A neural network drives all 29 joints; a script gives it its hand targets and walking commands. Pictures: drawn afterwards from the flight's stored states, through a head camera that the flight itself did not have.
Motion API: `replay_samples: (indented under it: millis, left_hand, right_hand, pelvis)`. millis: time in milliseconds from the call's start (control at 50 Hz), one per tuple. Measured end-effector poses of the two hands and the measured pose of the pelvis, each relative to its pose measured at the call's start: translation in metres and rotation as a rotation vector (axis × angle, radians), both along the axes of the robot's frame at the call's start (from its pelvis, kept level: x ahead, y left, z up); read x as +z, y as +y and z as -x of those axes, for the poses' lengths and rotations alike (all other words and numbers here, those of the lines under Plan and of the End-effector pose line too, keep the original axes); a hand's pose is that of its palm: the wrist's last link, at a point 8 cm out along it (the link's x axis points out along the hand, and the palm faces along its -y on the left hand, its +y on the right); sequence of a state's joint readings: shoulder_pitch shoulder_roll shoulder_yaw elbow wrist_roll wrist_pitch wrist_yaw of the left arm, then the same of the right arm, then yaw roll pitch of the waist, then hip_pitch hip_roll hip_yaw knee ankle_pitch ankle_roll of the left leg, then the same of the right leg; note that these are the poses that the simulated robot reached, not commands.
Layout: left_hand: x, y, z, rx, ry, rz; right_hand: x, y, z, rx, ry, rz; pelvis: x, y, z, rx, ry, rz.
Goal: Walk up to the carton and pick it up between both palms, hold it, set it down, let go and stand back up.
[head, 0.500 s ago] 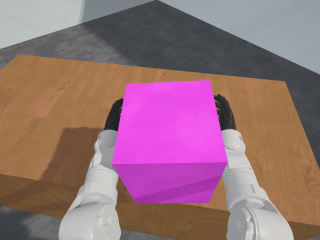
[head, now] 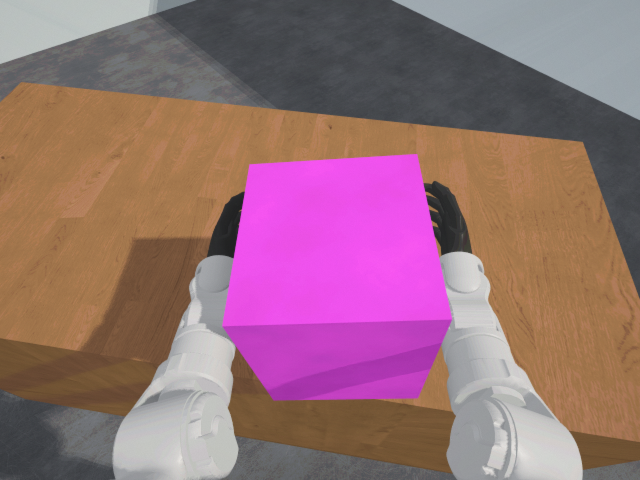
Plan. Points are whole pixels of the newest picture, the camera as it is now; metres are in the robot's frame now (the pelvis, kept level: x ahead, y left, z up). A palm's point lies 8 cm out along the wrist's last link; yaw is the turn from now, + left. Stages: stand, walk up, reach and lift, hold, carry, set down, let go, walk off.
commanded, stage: set down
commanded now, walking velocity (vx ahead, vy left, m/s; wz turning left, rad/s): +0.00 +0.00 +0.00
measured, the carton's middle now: (338, 288) +0.37 -0.01 +0.02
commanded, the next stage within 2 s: none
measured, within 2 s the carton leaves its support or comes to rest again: rests again in 1.74 s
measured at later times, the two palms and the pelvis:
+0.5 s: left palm (231, 259) +0.42 +0.14 +0.01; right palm (449, 253) +0.41 -0.15 +0.03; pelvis +0.00 +0.00 +0.00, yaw +0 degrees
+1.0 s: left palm (232, 260) +0.42 +0.14 +0.01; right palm (451, 257) +0.41 -0.16 +0.03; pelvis -0.01 +0.00 +0.00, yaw -1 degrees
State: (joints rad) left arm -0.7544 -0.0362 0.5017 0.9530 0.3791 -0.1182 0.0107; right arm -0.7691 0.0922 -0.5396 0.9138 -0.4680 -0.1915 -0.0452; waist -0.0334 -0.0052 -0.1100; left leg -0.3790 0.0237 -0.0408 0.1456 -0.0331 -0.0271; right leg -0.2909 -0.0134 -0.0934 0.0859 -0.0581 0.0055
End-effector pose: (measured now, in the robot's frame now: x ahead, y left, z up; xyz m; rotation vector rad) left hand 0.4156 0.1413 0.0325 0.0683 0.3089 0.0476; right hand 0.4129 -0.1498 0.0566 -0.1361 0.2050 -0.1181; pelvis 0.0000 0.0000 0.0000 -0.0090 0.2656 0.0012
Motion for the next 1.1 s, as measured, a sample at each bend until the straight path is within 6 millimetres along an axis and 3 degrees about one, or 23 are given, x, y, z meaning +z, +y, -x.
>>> replay_samples:
  millis: [440,1100]
  left_hand:
    - [-0.02,-0.003,0.0,0.005,0.012,-0.005]
    - [-0.021,-0.006,0.0,-0.007,-0.008,-0.006]
  right_hand:
    - [-0.022,-0.003,-0.001,0.008,0.014,0.016]
    - [-0.028,-0.008,0.004,0.012,0.004,0.036]
  pelvis:
    - [-0.002,-0.001,0.004,-0.007,0.065,0.001]
    - [-0.002,-0.001,0.009,-0.017,0.067,0.0]
